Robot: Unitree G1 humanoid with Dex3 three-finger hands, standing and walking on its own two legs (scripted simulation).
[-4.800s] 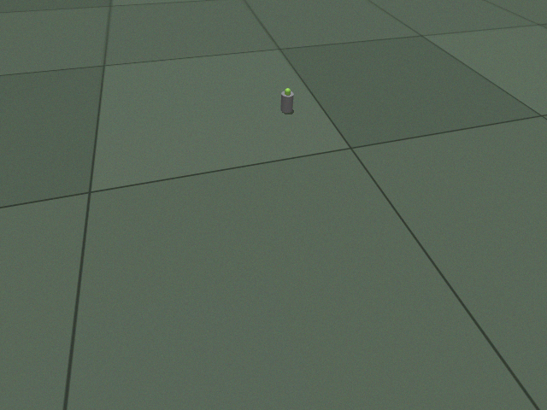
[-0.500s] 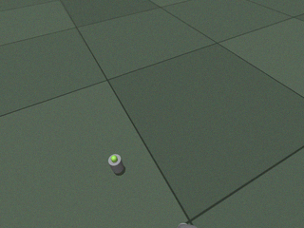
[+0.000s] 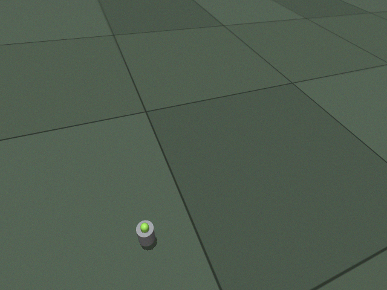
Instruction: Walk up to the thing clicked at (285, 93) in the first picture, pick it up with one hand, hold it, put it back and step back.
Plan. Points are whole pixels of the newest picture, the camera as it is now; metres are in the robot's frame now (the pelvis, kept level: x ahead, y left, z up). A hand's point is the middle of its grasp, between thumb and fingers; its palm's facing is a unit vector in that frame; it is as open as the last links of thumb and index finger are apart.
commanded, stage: walk up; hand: left
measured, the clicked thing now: (145, 232) +0.52 +0.19 -0.68
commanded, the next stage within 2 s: none
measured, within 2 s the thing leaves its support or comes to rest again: neither
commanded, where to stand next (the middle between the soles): +0.18 +0.00 m, yaw -3 degrees
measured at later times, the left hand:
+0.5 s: hand out of the picture +0.17 +0.27 -0.14, palm faces -0.07 -0.91 -0.41, open 7.4 cm
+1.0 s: hand (63, 289) +0.17 +0.29 -0.16, palm faces -0.06 -0.94 -0.34, open 7.4 cm
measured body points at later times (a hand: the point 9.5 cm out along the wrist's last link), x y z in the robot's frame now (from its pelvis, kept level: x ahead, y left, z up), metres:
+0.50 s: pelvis +0.08 +0.00 -0.01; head +0.12 -0.02 +0.44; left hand +0.17 +0.31 -0.11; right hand +0.15 -0.30 -0.14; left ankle +0.08 +0.12 -0.70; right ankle +0.16 -0.11 -0.73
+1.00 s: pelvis +0.10 +0.02 +0.01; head +0.12 +0.04 +0.45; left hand +0.18 +0.34 -0.13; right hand +0.14 -0.30 -0.10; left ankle +0.13 +0.15 -0.72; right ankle +0.13 -0.12 -0.72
